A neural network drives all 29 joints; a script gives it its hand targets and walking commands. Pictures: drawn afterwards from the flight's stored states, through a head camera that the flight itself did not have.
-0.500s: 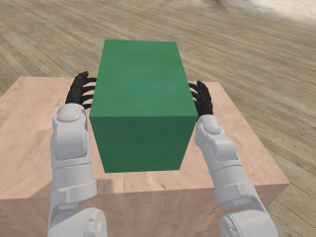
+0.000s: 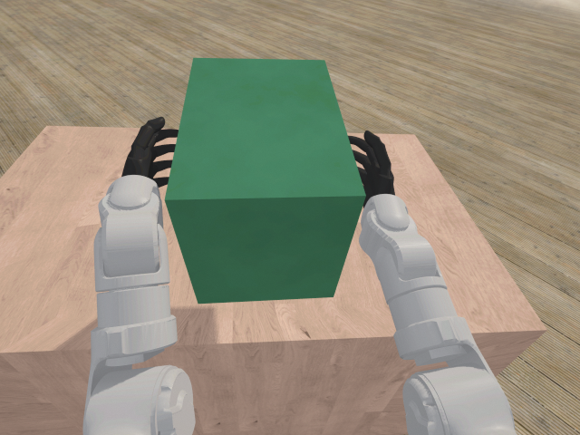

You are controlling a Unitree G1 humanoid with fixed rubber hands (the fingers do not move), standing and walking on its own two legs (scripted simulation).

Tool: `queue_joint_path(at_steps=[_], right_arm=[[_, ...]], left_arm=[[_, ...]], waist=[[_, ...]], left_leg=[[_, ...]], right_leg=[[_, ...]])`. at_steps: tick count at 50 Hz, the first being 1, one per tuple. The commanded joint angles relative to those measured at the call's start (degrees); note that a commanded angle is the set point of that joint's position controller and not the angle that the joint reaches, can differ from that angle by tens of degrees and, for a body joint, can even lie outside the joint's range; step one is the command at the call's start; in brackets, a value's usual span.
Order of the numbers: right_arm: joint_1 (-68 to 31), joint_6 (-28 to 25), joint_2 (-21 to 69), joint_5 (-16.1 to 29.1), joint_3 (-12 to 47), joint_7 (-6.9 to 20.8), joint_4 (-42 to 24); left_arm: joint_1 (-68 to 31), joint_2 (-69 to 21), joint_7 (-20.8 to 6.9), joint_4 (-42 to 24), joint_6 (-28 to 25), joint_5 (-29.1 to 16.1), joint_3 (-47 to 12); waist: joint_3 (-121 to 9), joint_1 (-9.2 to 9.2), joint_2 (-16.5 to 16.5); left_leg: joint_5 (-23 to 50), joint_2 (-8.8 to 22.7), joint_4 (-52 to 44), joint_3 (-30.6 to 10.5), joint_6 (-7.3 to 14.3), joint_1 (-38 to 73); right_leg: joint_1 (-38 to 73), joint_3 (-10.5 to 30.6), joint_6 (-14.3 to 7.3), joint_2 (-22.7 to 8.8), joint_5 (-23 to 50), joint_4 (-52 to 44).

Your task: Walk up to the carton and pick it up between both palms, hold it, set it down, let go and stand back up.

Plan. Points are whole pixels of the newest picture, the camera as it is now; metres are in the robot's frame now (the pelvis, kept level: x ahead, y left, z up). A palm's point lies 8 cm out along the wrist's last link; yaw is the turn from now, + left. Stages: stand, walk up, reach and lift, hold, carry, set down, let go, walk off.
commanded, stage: hold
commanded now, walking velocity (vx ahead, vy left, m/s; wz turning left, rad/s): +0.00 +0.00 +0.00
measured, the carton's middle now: (263, 177) +0.45 +0.01 +0.16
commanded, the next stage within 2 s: none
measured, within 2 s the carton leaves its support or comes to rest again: neither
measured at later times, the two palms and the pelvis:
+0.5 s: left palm (135, 189) +0.36 +0.17 +0.21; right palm (373, 197) +0.36 -0.13 +0.19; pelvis -0.01 +0.01 +0.00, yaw +0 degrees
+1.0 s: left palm (136, 184) +0.36 +0.17 +0.21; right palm (373, 190) +0.36 -0.13 +0.20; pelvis +0.00 +0.00 +0.00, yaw +0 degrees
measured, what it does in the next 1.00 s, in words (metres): stands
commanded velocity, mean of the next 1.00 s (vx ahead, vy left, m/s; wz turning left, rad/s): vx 0.00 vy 0.00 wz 0.00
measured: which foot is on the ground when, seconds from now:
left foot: down 0.00-1.00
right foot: down 0.00-1.00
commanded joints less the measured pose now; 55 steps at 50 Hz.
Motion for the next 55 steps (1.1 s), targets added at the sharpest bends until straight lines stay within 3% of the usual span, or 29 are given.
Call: queue_joint_path(at_steps=[1,4,7,10,15,20,31,38,43,55], right_arm=[[-38.6,-4.0,27.0,3.9,21.4,5.3,-16.4],[-35.2,-2.7,26.0,4.0,20.4,5.1,-13.4],[-36.1,-2.6,26.0,5.4,21.1,4.9,-15.5],[-37.1,-3.0,25.5,6.6,21.6,4.9,-17.4],[-38.2,-3.3,24.1,7.0,21.2,5.8,-18.4],[-38.9,-3.3,22.9,4.2,17.4,7.6,-14.5],[-43.1,-4.7,26.3,0.5,14.8,8.6,-10.1],[-43.8,-5.3,28.0,1.9,17.3,7.3,-10.5],[-42.0,-5.1,27.7,3.7,19.1,6.1,-11.8],[-39.9,-4.4,24.6,4.7,18.1,6.8,-13.6]], left_arm=[[-25.8,-25.7,-7.2,-3.3,-3.7,-8.6,-22.2],[-24.3,-24.3,-8.4,-2.9,-2.5,-6.9,-20.3],[-24.4,-24.6,-8.9,-4.0,-2.1,-7.2,-21.2],[-25.0,-25.6,-8.6,-5.5,-2.3,-7.9,-23.4],[-25.7,-26.7,-7.4,-7.4,-2.4,-8.7,-25.2],[-27.1,-27.2,-6.6,-4.0,-2.2,-8.1,-24.0],[-30.7,-26.3,-6.1,2.0,-3.6,-7.9,-20.3],[-30.2,-25.5,-6.8,2.9,-4.1,-6.9,-18.4],[-28.7,-25.6,-7.4,0.9,-4.0,-7.1,-19.5],[-27.9,-27.5,-6.9,-3.1,-3.2,-8.3,-23.8]], waist=[[-24.3,-1.53,1.1],[-18.7,-1.55,1.3],[-18.1,-1.44,2.0],[-18.8,-1.88,4.2],[-19.6,-1.49,5.7],[-17.0,-1.1,5.6],[-20.1,-0.36,2.1],[-21.7,0.57,1.4],[-21.7,-0.42,1.8],[-19.1,-1.93,5.0]], left_leg=[[13.5,-5.4,1.0,3.8,1.1,7.3],[11.0,-5.3,-0.8,4.0,0.9,5.2],[14.3,-5.1,0.0,3.8,0.1,5.7],[19.1,-4.8,1.5,3.5,-1.1,7.6],[20.7,-4.0,1.9,3.1,-1.8,8.5],[10.3,-3.1,-1.7,3.5,-0.6,4.3],[1.6,-4.3,-3.0,4.4,2.1,1.6],[7.4,-5.3,-1.1,4.6,2.2,3.2],[11.7,-5.5,0.2,4.2,1.3,5.1],[15.0,-3.9,0.4,3.4,-0.9,6.6]], right_leg=[[8.3,-1.0,3.6,3.0,16.4,0.3],[8.4,-1.1,3.5,2.7,14.1,-0.3],[8.3,-1.2,3.3,3.0,15.6,-0.2],[7.3,-1.6,2.8,3.6,16.5,0.1],[4.9,-2.1,1.8,4.4,11.4,-0.1],[2.8,-2.3,1.2,4.5,1.3,-0.8],[3.7,-1.4,2.2,3.1,0.2,-1.3],[6.4,-0.8,3.1,2.6,8.0,-0.8],[7.6,-0.9,3.4,2.8,13.3,-0.2],[4.0,-2.1,1.8,4.2,6.8,-0.7]])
